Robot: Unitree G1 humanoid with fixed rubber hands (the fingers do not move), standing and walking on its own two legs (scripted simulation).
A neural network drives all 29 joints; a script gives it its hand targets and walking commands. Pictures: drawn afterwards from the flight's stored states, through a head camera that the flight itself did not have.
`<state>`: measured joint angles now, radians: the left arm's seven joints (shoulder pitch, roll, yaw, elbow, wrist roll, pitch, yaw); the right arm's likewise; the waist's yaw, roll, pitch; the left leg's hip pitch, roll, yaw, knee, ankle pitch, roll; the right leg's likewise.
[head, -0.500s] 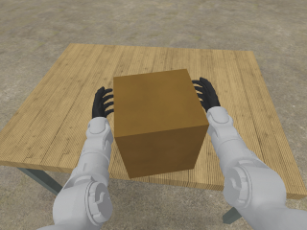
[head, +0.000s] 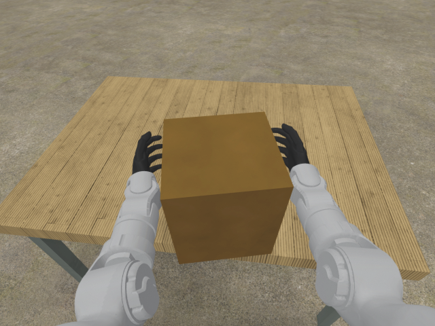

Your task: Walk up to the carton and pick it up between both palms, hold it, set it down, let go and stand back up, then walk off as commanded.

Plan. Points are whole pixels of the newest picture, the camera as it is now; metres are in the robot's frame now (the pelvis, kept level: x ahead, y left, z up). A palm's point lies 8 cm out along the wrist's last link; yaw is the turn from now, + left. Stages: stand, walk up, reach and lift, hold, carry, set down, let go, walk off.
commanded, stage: reach and lift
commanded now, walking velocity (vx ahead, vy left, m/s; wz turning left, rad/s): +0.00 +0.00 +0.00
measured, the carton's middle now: (220, 190) +0.40 +0.04 +0.02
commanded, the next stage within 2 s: none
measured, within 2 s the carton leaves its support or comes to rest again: neither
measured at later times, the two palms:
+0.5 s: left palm (137, 155) +0.39 +0.20 +0.13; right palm (297, 148) +0.42 -0.10 +0.13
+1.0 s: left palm (128, 144) +0.37 +0.20 +0.17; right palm (302, 139) +0.40 -0.10 +0.17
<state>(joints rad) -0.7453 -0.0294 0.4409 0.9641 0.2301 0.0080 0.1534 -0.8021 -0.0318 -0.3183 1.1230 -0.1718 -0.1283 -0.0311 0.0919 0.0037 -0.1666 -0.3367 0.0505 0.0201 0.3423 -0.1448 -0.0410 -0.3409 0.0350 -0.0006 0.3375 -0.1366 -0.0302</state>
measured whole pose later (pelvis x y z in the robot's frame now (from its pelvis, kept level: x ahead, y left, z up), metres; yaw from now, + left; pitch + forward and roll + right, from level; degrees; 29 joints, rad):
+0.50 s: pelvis +0.00 +0.00 +0.00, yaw +0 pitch +8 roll +0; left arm -0.80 0.01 0.36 0.89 0.19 0.16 0.16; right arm -0.83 -0.07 -0.19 1.03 -0.01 0.02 -0.07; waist 0.09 0.00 -0.20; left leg -0.34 0.05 0.02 0.34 -0.14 -0.04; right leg -0.33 0.03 0.00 0.32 -0.13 -0.03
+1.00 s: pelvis -0.01 +0.01 +0.00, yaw +0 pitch +6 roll -1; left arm -0.79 0.01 0.32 0.71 0.18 0.37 0.15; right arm -0.84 -0.08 -0.11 0.90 0.10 0.19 -0.11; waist 0.05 0.00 -0.22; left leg -0.32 0.04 0.02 0.35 -0.13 -0.02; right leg -0.30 0.02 0.00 0.29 -0.10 -0.01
